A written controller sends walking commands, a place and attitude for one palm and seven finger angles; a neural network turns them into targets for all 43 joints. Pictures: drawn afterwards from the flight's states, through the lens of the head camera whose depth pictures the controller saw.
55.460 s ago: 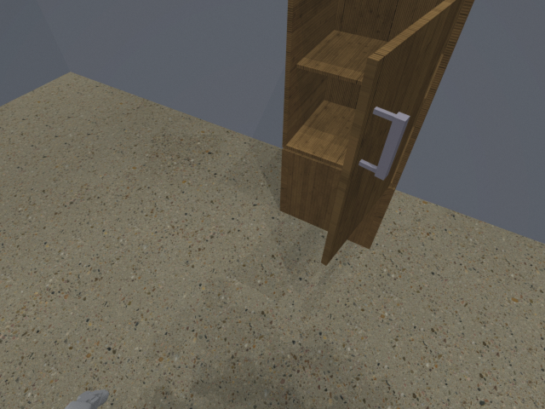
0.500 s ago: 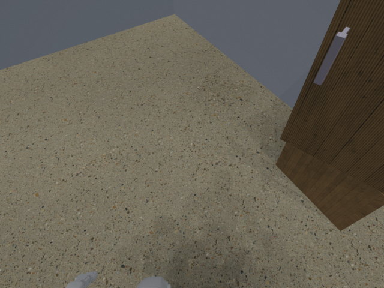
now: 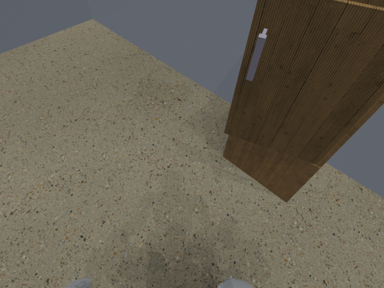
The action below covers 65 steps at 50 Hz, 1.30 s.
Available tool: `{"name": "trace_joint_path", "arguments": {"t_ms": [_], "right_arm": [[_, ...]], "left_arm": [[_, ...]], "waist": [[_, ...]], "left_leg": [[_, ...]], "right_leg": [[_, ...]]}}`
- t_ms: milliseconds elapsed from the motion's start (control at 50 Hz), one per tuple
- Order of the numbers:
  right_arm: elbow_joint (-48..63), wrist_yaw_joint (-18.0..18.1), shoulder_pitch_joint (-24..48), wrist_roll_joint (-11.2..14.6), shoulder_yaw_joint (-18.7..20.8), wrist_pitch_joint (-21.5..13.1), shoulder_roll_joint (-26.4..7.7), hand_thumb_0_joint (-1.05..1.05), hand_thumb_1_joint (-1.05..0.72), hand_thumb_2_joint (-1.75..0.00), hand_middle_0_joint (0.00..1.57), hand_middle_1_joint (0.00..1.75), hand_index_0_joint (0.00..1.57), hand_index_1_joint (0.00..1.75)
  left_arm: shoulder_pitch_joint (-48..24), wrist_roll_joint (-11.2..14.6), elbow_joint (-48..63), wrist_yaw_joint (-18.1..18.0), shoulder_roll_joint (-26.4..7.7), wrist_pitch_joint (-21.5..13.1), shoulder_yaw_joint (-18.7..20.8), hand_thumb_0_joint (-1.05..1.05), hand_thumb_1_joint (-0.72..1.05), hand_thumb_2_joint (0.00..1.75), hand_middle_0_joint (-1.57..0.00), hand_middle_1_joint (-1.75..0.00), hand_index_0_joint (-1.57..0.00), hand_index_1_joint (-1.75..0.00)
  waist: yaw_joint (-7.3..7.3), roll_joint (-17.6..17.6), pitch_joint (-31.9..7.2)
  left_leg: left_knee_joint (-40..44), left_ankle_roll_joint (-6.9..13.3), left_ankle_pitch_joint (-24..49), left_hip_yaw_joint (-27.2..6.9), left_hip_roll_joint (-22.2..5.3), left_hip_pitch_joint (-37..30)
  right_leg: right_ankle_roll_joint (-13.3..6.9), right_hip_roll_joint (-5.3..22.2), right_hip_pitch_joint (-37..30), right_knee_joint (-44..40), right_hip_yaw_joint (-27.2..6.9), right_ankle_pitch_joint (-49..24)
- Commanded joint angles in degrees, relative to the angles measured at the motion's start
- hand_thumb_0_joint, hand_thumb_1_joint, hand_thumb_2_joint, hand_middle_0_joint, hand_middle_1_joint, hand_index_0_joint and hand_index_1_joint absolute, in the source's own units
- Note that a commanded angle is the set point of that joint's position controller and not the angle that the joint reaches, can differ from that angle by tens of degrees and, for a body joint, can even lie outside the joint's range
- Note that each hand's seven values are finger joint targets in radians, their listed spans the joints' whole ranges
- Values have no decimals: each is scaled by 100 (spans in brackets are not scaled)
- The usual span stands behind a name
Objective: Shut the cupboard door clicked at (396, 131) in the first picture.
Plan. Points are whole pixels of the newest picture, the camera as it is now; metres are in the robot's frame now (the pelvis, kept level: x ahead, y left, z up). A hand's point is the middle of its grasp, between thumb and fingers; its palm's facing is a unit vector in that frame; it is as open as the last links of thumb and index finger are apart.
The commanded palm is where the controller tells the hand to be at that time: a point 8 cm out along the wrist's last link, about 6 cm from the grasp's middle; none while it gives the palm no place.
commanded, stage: turn to face it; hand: left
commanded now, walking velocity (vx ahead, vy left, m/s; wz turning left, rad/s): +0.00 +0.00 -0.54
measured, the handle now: (257, 55) +0.73 -0.14 +0.08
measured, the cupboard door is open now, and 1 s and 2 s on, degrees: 19 19 19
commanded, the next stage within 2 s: take the last steps up to it in 0.50 s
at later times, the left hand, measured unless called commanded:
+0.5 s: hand out of the picture +0.13 +0.17 -0.18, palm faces -0.17 -0.96 -0.20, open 7.4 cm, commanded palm none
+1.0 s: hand out of the picture +0.12 +0.12 -0.17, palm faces -0.27 -0.94 -0.19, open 7.4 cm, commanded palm none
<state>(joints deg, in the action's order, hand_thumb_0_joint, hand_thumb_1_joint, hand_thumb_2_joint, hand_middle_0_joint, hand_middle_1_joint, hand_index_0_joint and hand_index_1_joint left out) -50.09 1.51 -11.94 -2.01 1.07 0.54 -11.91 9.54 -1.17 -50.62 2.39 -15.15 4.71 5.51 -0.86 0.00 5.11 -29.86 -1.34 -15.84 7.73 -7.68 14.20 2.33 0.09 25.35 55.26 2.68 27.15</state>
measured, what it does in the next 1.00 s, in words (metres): steps on the spot, turning right: right foot, then left foot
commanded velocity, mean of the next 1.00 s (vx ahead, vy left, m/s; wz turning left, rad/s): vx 0.12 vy -0.04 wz -0.25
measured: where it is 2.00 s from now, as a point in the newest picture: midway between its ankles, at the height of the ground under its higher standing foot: (226, 279)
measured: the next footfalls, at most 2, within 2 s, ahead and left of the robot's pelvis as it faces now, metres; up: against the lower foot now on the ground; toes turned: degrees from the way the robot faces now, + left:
right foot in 0.12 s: +0.03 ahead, -0.14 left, +0.00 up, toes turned -8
left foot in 0.46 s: +0.09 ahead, +0.09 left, +0.00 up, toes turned -9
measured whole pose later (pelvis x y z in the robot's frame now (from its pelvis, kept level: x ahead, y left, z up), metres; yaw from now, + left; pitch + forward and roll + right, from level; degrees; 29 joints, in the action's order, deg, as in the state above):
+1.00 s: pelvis +0.07 -0.06 +0.00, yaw -19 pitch +1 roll -1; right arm -57.5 -0.5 -15.1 -1.7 3.3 0.8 -12.8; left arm 19.0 -1.6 -60.4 0.3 -9.8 -1.1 3.0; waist 0.4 -0.2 0.9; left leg -51.0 -2.3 -19.8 5.0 -5.3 27.9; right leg -2.5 -1.4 4.9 21.8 3.2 17.5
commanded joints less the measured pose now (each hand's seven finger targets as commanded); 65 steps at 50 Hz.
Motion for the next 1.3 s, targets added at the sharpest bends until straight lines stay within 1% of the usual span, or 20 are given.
{"name": "trace_joint_path", "arguments": {"t_ms": [0,60,100,160,220,400,440,460,580,700,740,760,800,880,1000,1060,1100,1120,1180,1280], "right_arm": [[215,34,-290,3,432,-42,-1393,0,-90,-90,20,30,20,30],[255,-14,-32,65,456,-8,-1381,0,-90,-90,20,30,20,30],[653,-53,337,127,281,41,-734,0,-90,-90,20,30,20,30],[446,48,384,133,274,80,-864,0,-90,-90,20,30,20,30],[190,-23,38,118,246,95,-697,0,-90,-90,20,30,20,30],[-9,13,-441,147,202,-10,-554,0,-90,-90,20,30,20,30],[-33,52,-644,43,301,-109,-1267,0,-90,-90,20,30,20,30],[51,82,-663,12,328,-75,-1448,0,-90,-90,20,30,20,30],[-73,142,-291,-22,242,-90,-990,0,-90,-90,20,30,20,30],[-342,52,-386,-11,377,-24,-1203,0,-90,-90,20,30,20,30],[-294,-4,-228,55,335,-49,-898,0,-90,-90,20,30,20,30],[-52,-55,104,108,221,-82,-459,0,-90,-90,20,30,20,30],[65,-79,574,65,270,-65,-652,0,-90,-90,20,30,20,30],[-225,-194,98,14,250,-104,-435,0,-90,-90,20,30,20,30],[-198,-215,119,55,187,-221,-255,0,-90,-90,20,30,20,30],[-601,-132,-889,16,225,-350,-473,0,-90,-90,20,30,20,30],[-890,16,-2150,-90,414,-388,-1467,0,-90,-90,20,30,20,30],[-854,49,-2024,-49,390,-319,-1481,0,-90,-90,20,30,20,30],[-644,68,-1048,-25,233,-351,-786,0,-90,-90,20,30,20,30],[-721,22,-725,-18,244,-321,-718,0,-90,-90,20,30,20,30]], "left_arm": [[-270,17,575,24,-183,-193,-12,0,90,90,-20,-30,-20,-30],[399,-1,372,-18,-467,-278,54,0,90,90,-20,-30,-20,-30],[959,-24,158,-165,-1491,-379,210,0,90,90,-20,-30,-20,-30],[452,-5,210,-324,-1072,-370,150,0,90,90,-20,-30,-20,-30],[29,-25,318,-337,-830,-391,60,0,90,90,-20,-30,-20,-30],[-27,7,183,-310,-793,-320,68,0,90,90,-20,-30,-20,-30],[301,73,256,-264,-252,-263,-32,0,90,90,-20,-30,-20,-30],[243,60,327,-244,-236,-279,-51,0,90,90,-20,-30,-20,-30],[32,12,116,-155,-39,-198,-63,0,90,90,-20,-30,-20,-30],[308,-37,-108,-11,14,-281,-70,0,90,90,-20,-30,-20,-30],[963,-77,-317,-44,-417,-383,45,0,90,90,-20,-30,-20,-30],[1308,-106,-445,-126,-970,-423,141,0,90,90,-20,-30,-20,-30],[1250,-27,-487,-229,-845,-508,98,0,90,90,-20,-30,-20,-30],[728,-26,-486,-253,-349,-692,-75,0,90,90,-20,-30,-20,-30],[1064,-27,-873,-239,-412,-738,-94,0,90,90,-20,-30,-20,-30],[891,30,-907,-218,-275,-701,-79,0,90,90,-20,-30,-20,-30],[1146,68,-703,-157,136,-685,-189,0,90,90,-20,-30,-20,-30],[777,-12,-545,-162,-30,-657,-189,0,90,90,-20,-30,-20,-30],[463,-61,-597,-73,129,-588,-122,0,90,90,-20,-30,-20,-30],[588,-12,-679,-63,414,-498,-188,0,90,90,-20,-30,-20,-30]], "waist": [[288,-1445,-763],[-114,-935,-888],[-425,1674,-908],[-182,1321,-801],[108,905,-961],[288,741,-781],[223,-1344,-924],[275,-1570,-794],[148,-1047,-702],[120,-897,-541],[-220,222,-503],[-444,1765,-267],[-373,1282,116],[122,581,102],[89,635,-68],[540,58,-381],[808,-1957,-1114],[793,-1210,-804],[369,-892,87],[143,-910,-262]], "left_leg": [[526,756,2551,-464,-1264,-681],[-446,245,1690,-61,-965,44],[-2785,-323,-2166,82,313,2109],[-3797,-311,-1434,-893,116,2415],[-3203,-368,-831,-662,202,1714],[132,-195,344,-449,574,-188],[1070,497,1347,-2149,-1032,-1002],[1331,1079,1518,-2729,-1748,-590],[884,986,3031,-1131,-947,-659],[1013,681,-807,-1099,-975,128],[-178,269,-1672,-430,-323,1335],[-1729,-79,-2157,255,516,2592],[-3169,-9,-1508,-687,303,2895],[-2756,-128,-461,-472,114,2161],[-998,-31,-158,-138,315,1236],[201,78,513,-116,473,-707],[1380,1092,351,-3339,-1903,-2393],[1608,1396,-340,-3618,-2124,-1723],[2029,1038,-584,-2340,-1465,-216],[1822,901,48,-934,-888,122]], "right_leg": [[-70,-40,-377,-1109,313,-172],[-260,35,-1785,-2901,211,-1659],[-1287,2259,-2629,-3631,-2597,-4320],[-1560,1813,-2299,-3350,-2177,-4234],[-1316,1365,-1889,-3260,-1407,-4219],[-961,1007,-928,-2961,-1782,-2969],[-337,-117,63,-1622,-821,-818],[-211,-234,146,-621,-443,611],[-77,39,10,-148,-244,145],[-245,-196,-1392,-2383,349,-690],[-569,469,-2640,-3759,-668,-62],[-1207,1753,-3006,-4623,-2708,836],[-1727,1980,-2163,-4896,-3182,1116],[-1461,1365,-1702,-4525,-1399,-1009],[-1385,1270,-1893,-4176,-1107,-1987],[-1075,791,-1137,-2896,-697,-2021],[-551,-294,693,193,128,592],[-625,-63,930,1010,-341,725],[-485,458,892,1169,-444,-416],[-331,301,-403,-1025,129,-755]]}}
